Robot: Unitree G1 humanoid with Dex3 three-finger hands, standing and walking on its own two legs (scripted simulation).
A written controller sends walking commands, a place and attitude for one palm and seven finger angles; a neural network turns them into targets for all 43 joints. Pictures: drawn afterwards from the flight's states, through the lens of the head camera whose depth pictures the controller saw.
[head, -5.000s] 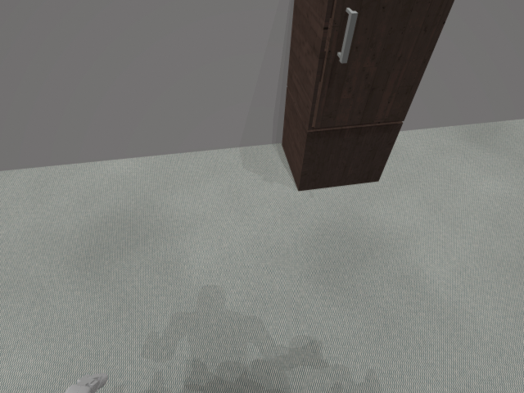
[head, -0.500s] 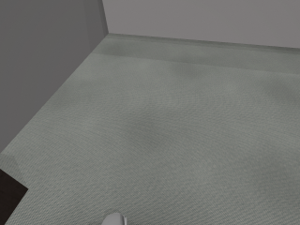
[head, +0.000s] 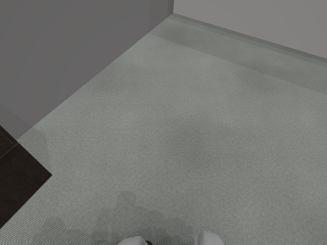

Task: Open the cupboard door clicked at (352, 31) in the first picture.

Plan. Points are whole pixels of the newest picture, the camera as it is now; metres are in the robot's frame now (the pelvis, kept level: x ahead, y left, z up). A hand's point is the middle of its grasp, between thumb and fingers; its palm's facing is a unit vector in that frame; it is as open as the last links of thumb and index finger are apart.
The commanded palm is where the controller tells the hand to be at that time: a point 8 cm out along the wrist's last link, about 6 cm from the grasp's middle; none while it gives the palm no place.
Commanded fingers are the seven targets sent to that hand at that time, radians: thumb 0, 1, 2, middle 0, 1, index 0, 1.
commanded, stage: turn to face it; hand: left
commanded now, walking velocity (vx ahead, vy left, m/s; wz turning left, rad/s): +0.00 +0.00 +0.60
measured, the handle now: out of the picture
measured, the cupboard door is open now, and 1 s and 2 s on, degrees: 0 0 0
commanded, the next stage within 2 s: take the last steps up to it in 1.60 s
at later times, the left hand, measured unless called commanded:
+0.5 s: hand out of the picture +0.05 +0.14 -0.14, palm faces +0.30 -0.91 -0.27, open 7.4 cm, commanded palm none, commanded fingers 0.00 0.90 0.90 -0.20 -0.30 -0.20 -0.30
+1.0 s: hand out of the picture -0.03 +0.22 -0.15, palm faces +0.61 -0.75 -0.25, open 7.4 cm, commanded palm none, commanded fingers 0.00 0.90 0.90 -0.20 -0.30 -0.20 -0.30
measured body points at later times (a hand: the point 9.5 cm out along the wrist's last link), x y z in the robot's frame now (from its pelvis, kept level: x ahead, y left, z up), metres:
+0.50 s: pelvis +0.02 -0.07 +0.01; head +0.07 -0.08 +0.46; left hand +0.03 +0.19 -0.11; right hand +0.16 -0.31 -0.15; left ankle -0.03 +0.07 -0.64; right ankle +0.02 -0.18 -0.73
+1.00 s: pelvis +0.02 -0.02 +0.01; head +0.04 +0.02 +0.46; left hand -0.06 +0.26 -0.13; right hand +0.25 -0.17 -0.12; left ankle -0.04 +0.06 -0.73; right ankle +0.11 -0.16 -0.66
